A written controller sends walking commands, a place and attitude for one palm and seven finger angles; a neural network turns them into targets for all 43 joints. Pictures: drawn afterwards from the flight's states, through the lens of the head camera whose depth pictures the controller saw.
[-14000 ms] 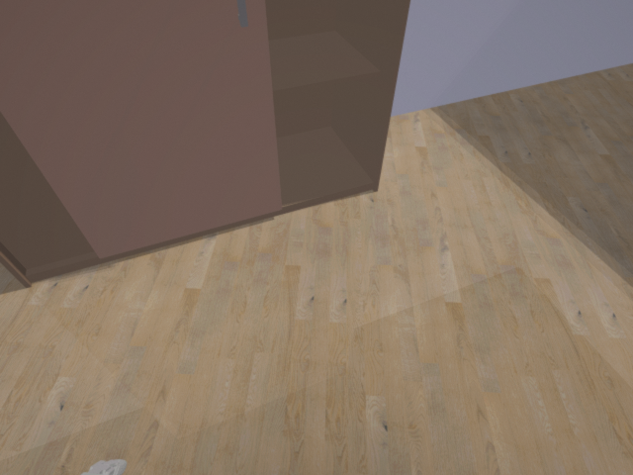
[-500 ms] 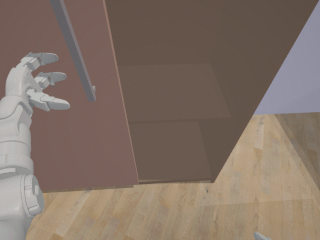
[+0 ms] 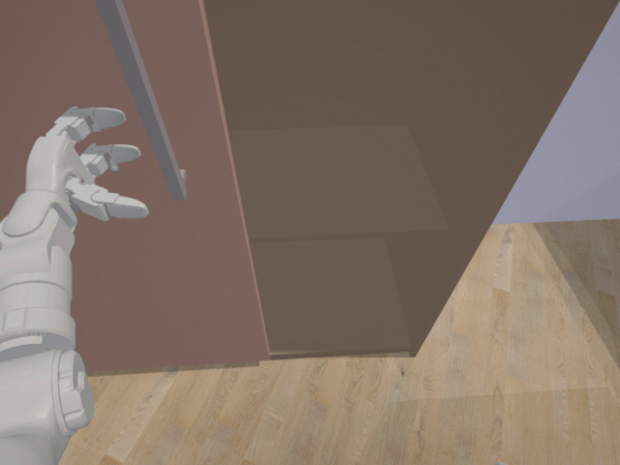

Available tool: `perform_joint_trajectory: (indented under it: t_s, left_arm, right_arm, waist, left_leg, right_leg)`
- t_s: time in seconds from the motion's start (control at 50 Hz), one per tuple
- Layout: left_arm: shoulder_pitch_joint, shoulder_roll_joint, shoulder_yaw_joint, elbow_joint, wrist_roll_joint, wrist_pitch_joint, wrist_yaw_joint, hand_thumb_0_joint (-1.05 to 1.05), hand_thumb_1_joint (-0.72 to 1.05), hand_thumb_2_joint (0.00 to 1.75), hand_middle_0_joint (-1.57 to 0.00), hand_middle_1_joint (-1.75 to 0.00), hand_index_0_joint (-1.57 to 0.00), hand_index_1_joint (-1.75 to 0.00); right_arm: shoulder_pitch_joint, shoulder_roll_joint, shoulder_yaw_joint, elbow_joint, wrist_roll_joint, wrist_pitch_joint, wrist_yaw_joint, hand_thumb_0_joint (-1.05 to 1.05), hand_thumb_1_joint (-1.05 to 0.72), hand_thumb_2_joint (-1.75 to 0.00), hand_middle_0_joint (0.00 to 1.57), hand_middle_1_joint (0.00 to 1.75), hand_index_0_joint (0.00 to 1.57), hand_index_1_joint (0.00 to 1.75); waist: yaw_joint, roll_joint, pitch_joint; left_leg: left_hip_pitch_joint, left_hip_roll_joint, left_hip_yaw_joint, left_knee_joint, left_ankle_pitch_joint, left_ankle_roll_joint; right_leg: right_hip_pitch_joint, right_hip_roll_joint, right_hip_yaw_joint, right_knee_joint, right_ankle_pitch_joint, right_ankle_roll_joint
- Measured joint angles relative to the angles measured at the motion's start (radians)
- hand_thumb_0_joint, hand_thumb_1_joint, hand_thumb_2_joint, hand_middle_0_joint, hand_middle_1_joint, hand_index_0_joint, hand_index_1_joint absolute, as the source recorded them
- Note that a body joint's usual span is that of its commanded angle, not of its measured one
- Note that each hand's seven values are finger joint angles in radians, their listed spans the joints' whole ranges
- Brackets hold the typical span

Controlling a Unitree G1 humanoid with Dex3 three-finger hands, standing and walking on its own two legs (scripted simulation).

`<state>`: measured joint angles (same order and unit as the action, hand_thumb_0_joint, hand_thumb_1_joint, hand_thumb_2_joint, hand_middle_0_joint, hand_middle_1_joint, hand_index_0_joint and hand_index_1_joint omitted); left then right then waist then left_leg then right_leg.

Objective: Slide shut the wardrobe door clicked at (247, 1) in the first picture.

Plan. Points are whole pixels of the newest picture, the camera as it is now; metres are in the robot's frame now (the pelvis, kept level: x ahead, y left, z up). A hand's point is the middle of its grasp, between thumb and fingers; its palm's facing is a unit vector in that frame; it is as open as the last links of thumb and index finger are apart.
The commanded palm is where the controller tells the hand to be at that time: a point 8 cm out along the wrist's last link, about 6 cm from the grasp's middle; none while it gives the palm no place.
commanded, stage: feel for the door with the fingertips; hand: left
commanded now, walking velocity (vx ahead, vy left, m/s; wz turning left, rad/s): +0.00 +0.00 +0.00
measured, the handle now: (152, 104) +0.50 +0.21 +0.21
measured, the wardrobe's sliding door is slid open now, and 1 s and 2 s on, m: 0.47 0.47 0.47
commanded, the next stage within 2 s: slide the fingers in behind the handle in 0.62 s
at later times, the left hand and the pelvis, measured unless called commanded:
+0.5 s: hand (131, 156) +0.44 +0.23 +0.18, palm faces +0.11 -0.99 -0.02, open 14.0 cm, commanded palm +0.42 +0.28 +0.17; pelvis +0.00 -0.01 +0.00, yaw +0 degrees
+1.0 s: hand (132, 155) +0.45 +0.23 +0.18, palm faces +0.09 -1.00 -0.01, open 13.9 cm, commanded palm +0.42 +0.27 +0.17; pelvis +0.00 +0.00 +0.00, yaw -1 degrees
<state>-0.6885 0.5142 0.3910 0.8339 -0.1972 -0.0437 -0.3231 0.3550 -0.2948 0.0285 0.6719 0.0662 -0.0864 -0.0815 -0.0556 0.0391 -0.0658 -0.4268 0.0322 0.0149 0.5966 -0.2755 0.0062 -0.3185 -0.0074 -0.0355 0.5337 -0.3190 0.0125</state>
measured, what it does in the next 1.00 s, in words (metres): stands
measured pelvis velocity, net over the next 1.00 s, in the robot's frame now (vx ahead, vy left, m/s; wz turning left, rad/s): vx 0.00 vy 0.00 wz -0.01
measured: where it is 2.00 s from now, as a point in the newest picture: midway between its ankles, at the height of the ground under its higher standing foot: outside the picture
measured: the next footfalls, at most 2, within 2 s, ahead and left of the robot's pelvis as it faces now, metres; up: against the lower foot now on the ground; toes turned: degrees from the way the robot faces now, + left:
none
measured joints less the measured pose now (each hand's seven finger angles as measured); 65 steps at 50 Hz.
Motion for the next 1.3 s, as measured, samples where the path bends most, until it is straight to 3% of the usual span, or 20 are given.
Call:
perform_joint_trajectory:
  t_s: [0.14,0.26,0.48,0.82,1.04,1.3]
  left_arm:
    - [0.010,-0.065,-0.021,-0.046,0.013,0.024,0.069,-0.01,-0.50,0.30,-0.30,-1.20,-0.30,-1.20]
    - [-0.016,-0.059,-0.008,-0.007,0.039,0.024,0.105,-0.01,-0.50,0.30,-0.30,-1.20,-0.31,-1.20]
    - [-0.080,0.002,-0.004,0.109,0.034,-0.005,0.059,-0.01,-0.50,0.30,-0.30,-1.20,-0.31,-1.20]
    - [-0.139,0.032,0.004,0.195,0.046,-0.061,0.040,-0.01,-0.50,0.30,-0.35,-1.24,-0.35,-1.23]
    - [-0.074,0.003,0.013,0.108,0.034,-0.053,0.047,-0.01,-0.50,0.30,-0.32,-1.21,-0.32,-1.21]
    - [0.004,-0.078,-0.029,-0.042,0.023,0.016,0.106,-0.01,-0.50,0.30,-0.30,-1.20,-0.31,-1.20]
  right_arm:
    - [-0.037,0.015,0.007,-0.018,-0.003,-0.008,0.009,0.01,-0.90,-0.90,0.20,0.30,0.20,0.30]
    - [-0.054,0.027,0.018,-0.024,-0.007,-0.005,0.008,0.01,-0.90,-0.90,0.20,0.30,0.20,0.30]
    - [-0.009,0.005,0.008,0.009,-0.002,0.009,0.002,0.01,-0.90,-0.90,0.20,0.30,0.20,0.30]
    - [0.027,-0.005,-0.005,0.035,-0.008,0.009,0.005,0.01,-0.90,-0.90,0.20,0.30,0.20,0.30]
    - [0.013,0.010,0.003,0.002,-0.007,0.006,0.014,0.01,-0.90,-0.90,0.20,0.30,0.20,0.30]
    - [-0.032,0.020,0.006,-0.016,-0.002,0.001,0.015,0.01,-0.90,-0.90,0.20,0.30,0.20,0.30]
  waist:
    - [-0.003,0.004,-0.003]
    - [-0.009,0.005,0.001]
    - [-0.010,0.009,0.004]
    - [-0.025,0.002,0.009]
    - [-0.022,0.003,-0.002]
    - [0.004,0.004,-0.003]
  left_leg:
    - [0.019,0.000,0.009,-0.010,0.002,0.000]
    - [0.026,0.004,0.013,-0.014,0.003,-0.004]
    - [0.014,0.009,0.000,-0.010,0.003,-0.011]
    - [-0.020,0.009,-0.004,0.001,0.006,-0.010]
    - [-0.007,0.009,0.013,-0.002,0.003,-0.004]
    - [0.029,0.001,0.010,-0.010,0.002,-0.001]
  right_leg:
    - [0.010,-0.001,0.009,0.001,-0.001,0.000]
    - [0.011,0.002,0.013,0.007,-0.003,-0.004]
    - [0.004,0.009,0.002,0.008,-0.005,-0.011]
    - [-0.026,0.010,-0.002,0.013,-0.001,-0.010]
    - [-0.020,0.008,0.015,0.010,0.003,-0.004]
    - [0.019,0.001,0.012,0.003,-0.001,-0.001]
